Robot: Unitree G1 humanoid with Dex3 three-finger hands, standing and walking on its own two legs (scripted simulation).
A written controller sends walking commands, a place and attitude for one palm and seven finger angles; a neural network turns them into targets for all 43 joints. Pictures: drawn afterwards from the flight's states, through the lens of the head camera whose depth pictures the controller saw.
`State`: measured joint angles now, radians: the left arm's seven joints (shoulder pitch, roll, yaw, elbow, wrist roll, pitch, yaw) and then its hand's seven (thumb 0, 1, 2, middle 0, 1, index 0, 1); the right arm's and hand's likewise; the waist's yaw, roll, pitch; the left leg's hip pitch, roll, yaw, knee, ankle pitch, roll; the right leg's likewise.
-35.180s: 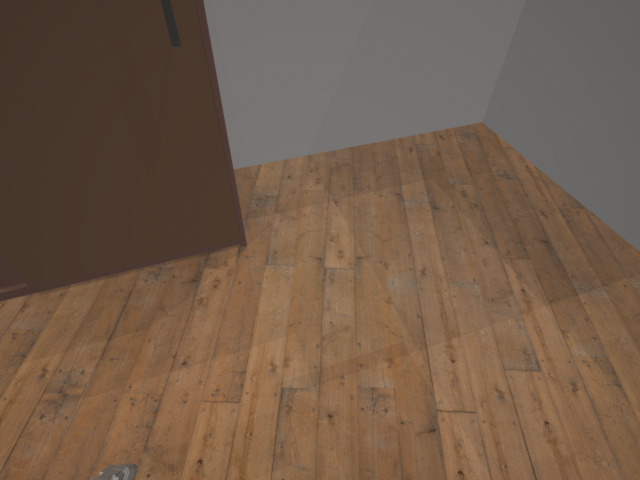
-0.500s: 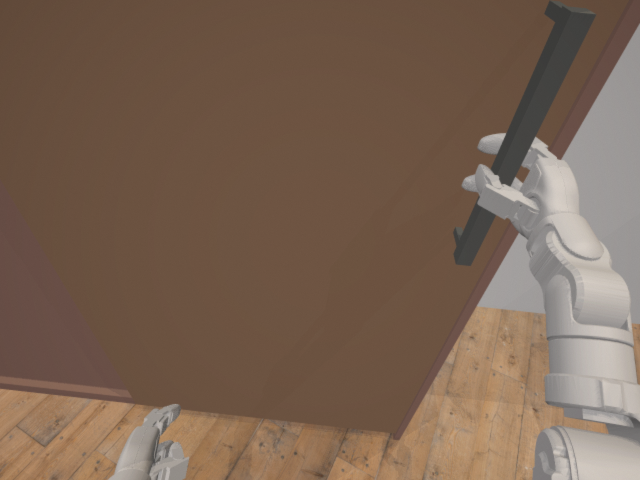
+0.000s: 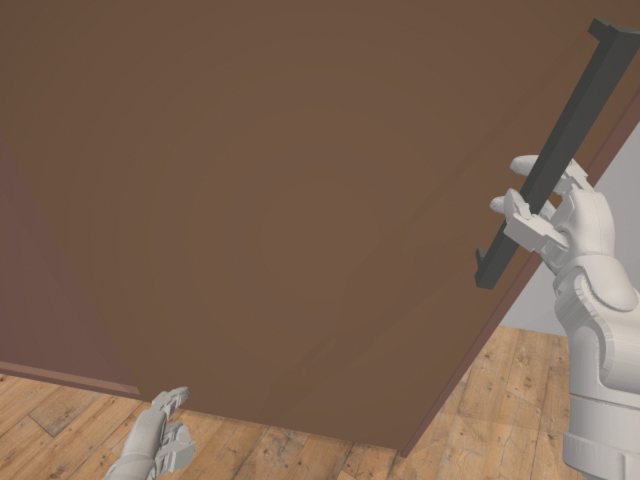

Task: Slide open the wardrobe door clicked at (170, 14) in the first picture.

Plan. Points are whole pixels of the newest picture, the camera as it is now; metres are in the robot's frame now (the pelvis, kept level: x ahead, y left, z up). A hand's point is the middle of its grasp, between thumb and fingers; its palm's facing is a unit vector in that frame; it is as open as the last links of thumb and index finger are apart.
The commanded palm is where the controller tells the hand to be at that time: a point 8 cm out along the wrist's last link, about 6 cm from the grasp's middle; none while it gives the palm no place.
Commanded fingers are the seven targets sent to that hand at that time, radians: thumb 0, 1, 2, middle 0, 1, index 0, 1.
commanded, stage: tug the door sideways, standing still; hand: right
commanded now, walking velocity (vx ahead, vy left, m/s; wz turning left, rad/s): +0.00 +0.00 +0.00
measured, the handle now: (532, 177) +0.40 -0.20 +0.24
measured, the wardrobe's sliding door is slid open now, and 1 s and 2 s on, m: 0.00 0.03 0.26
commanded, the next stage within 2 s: step sideways, sliding the door along in 0.40 s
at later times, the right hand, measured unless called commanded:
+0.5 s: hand (514, 217) +0.35 -0.17 +0.23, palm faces +0.13 +0.99 -0.04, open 5.9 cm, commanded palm +0.33 -0.20 +0.23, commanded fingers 0.00 -0.90 -0.90 0.45 1.40 0.45 1.40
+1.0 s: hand (476, 215) +0.37 -0.13 +0.21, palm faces +0.28 +0.96 -0.07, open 6.3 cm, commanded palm +0.34 -0.14 +0.22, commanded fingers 0.00 -0.90 -0.90 0.45 1.40 0.45 1.40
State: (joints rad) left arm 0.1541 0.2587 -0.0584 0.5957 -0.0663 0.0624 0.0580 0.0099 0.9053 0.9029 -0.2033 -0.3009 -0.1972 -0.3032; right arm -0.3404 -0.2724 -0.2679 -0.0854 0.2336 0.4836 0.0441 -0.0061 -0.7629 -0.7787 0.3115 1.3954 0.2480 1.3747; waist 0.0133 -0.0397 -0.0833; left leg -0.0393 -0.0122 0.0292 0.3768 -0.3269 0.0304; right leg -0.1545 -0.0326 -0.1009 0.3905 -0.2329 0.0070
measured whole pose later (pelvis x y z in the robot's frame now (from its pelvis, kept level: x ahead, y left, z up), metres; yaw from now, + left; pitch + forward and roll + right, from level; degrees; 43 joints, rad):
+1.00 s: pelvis +0.00 +0.05 -0.02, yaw -9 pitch -3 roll +0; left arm 0.17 0.25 0.01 0.69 -0.03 0.03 0.07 0.01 0.91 0.90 -0.20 -0.30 -0.20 -0.30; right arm -0.52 -0.19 -0.08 0.04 0.09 0.01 -0.13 -0.03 -0.75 -0.85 0.46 1.40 0.17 1.33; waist -0.04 -0.04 0.15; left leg -0.31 -0.01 0.12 0.58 -0.23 0.08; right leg -0.40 -0.02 -0.02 1.01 -0.49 -0.02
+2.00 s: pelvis +0.08 +0.29 -0.01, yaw -7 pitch -3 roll +4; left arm 0.09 0.14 0.00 0.55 -0.04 -0.06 -0.04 0.01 0.90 0.90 -0.20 -0.30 -0.20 -0.30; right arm -0.32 -0.19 -0.02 -0.26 0.09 -0.10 -0.11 -0.02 -0.74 -0.83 0.46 1.40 0.23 1.33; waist -0.12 -0.07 0.22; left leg -0.31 0.01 0.06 0.65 -0.28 -0.04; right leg -0.15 -0.31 -0.08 0.53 -0.28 0.16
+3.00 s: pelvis +0.04 +0.54 -0.01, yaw -5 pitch -4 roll +4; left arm 0.06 0.20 0.02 0.64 -0.04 0.01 -0.01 0.01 0.91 0.90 -0.20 -0.30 -0.19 -0.30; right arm -0.57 -0.21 -0.01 0.04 0.08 -0.08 -0.10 0.02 -0.75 -0.82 0.46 1.40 0.24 1.32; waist -0.08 -0.01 0.21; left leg -0.52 0.02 0.04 1.22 -0.40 -0.03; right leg -0.26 -0.19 -0.15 0.60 -0.28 0.01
